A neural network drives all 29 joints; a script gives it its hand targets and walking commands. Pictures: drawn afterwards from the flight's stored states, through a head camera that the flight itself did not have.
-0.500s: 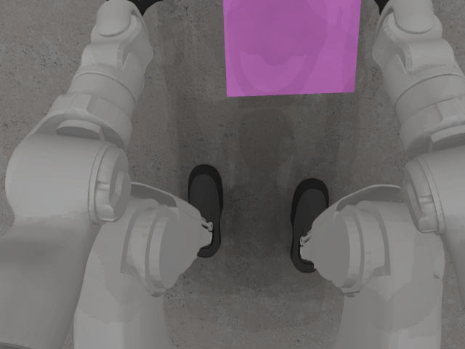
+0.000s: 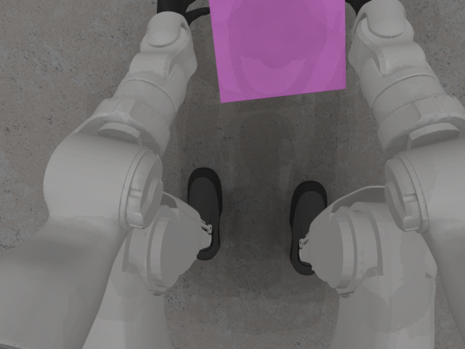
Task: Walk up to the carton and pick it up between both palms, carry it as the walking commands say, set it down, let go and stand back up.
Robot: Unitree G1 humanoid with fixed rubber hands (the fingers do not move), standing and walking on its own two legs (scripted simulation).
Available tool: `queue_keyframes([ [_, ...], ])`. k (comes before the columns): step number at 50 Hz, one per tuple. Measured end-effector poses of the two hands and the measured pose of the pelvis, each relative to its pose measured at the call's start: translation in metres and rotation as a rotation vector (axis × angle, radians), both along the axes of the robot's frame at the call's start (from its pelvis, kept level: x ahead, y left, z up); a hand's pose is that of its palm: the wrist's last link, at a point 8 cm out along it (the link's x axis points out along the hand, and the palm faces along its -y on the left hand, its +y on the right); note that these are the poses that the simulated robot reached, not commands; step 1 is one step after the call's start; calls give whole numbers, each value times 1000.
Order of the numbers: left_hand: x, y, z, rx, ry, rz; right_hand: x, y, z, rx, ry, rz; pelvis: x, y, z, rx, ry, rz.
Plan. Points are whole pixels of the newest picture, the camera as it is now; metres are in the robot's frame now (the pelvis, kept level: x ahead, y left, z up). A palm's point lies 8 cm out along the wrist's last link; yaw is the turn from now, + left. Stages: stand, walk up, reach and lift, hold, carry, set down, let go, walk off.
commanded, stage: reach and lift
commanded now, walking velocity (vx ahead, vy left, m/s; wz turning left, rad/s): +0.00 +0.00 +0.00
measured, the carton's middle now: (271, 27) +0.52 -0.03 -0.25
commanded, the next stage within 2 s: none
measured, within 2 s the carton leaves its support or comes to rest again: leaves its support in 0.56 s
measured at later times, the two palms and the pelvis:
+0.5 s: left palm (170, 11) +0.53 +0.11 -0.18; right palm (364, 0) +0.54 -0.14 -0.19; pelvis +0.00 +0.00 +0.00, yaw -1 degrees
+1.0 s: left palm out of the picture +0.55 +0.12 -0.13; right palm out of the picture +0.55 -0.12 -0.13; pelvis -0.01 +0.00 +0.00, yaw -1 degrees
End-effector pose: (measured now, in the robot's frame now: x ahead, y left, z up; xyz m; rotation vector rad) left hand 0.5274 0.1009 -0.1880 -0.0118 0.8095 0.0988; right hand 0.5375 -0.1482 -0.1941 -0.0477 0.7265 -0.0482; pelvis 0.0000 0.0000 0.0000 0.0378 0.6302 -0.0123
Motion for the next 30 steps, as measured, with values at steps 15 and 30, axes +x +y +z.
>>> queue_keyframes([
  [15, 1, 2, 1, 29, -4, 4, -2, 6, 1, 24, 14, -35, 0, 1, 0, -3, 0, -5],
  [30, 12, 10, 10, 56, -11, -9, 4, 14, 8, 22, 35, -10, 0, 2, -7, -7, -19, -6],
])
